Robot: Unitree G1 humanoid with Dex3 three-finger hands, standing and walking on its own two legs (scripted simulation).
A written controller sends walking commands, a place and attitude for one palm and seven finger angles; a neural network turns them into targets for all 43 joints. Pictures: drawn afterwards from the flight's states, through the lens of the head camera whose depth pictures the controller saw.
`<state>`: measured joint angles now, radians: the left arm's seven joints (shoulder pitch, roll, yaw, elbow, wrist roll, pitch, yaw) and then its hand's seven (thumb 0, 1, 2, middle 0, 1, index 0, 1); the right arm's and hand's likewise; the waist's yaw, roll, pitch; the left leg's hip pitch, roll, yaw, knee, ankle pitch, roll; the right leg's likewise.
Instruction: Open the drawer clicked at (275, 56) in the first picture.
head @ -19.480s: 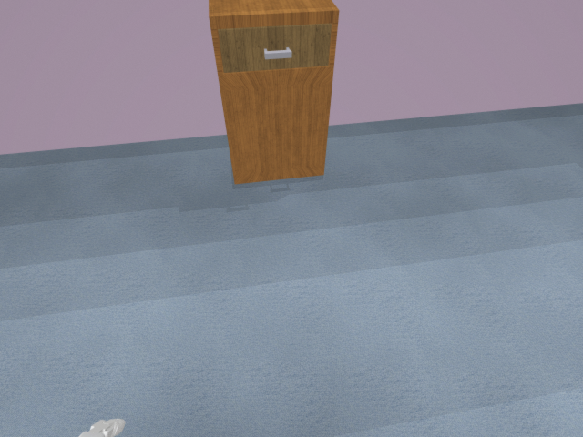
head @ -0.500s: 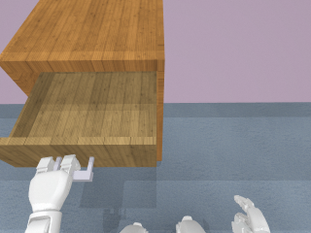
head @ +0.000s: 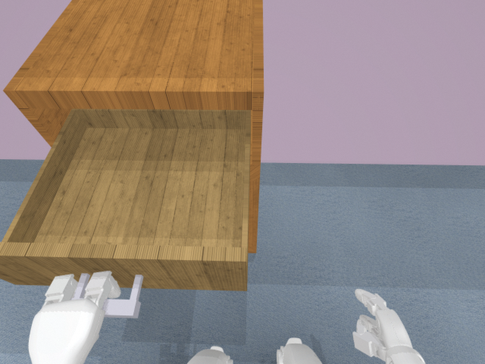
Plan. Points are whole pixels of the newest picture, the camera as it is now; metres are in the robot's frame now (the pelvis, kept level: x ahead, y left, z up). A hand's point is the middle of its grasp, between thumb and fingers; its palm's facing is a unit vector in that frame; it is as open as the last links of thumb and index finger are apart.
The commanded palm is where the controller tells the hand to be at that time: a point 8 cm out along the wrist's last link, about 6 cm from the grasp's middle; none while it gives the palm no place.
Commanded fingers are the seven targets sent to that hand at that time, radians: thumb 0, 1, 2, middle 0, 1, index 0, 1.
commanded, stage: pull the drawer open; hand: left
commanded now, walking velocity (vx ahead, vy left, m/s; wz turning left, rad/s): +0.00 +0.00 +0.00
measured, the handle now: (107, 294) +0.22 +0.24 -0.01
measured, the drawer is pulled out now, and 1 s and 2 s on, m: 0.29 0.30 0.30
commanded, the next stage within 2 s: open the thumb to release the handle in 0.24 s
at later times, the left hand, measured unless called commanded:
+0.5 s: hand (81, 332) +0.16 +0.27 -0.03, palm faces -0.06 -0.01 -1.00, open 5.8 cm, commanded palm +0.14 +0.27 +0.01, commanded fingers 0.00 0.27 0.63 -0.35 -1.28 -0.35 -1.28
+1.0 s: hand (81, 343) +0.15 +0.26 -0.03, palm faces -0.05 -0.04 -1.00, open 13.5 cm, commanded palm +0.14 +0.26 +0.02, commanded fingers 0.00 -0.50 0.30 -0.30 -1.20 -0.30 -1.20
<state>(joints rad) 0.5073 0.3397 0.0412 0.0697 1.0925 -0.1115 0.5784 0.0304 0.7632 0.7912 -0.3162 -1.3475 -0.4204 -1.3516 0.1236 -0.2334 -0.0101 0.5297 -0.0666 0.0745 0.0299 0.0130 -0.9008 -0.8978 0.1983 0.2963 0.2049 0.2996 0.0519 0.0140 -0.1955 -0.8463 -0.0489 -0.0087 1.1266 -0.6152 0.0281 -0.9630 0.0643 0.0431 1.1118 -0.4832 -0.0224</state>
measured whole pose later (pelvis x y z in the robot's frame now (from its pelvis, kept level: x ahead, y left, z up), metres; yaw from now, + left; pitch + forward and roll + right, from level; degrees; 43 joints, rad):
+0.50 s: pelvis -0.01 -0.01 -0.01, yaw +1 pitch +21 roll +0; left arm 0.47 0.40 0.10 0.10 1.10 -0.20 0.60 0.01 0.68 0.79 -0.37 -1.33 -0.41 -1.34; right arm 0.12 -0.24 -0.02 0.56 -0.07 0.09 0.01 0.01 -0.90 -0.90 0.20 0.30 0.21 0.30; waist 0.06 0.02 -0.19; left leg -0.93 -0.05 -0.02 1.20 -0.63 0.02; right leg -1.05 0.06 0.03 1.18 -0.50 -0.03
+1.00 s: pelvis -0.03 -0.02 -0.01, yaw +1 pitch +18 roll +1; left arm 0.46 0.39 0.10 0.14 1.05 -0.16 0.57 0.00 -0.43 0.32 -0.33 -1.20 -0.32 -1.21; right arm 0.12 -0.25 -0.03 0.57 -0.06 0.06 -0.01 0.01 -0.90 -0.90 0.20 0.30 0.20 0.30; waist 0.04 0.03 -0.19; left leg -0.89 -0.04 -0.03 1.15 -0.58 0.00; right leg -1.00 0.07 0.02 1.14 -0.45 -0.05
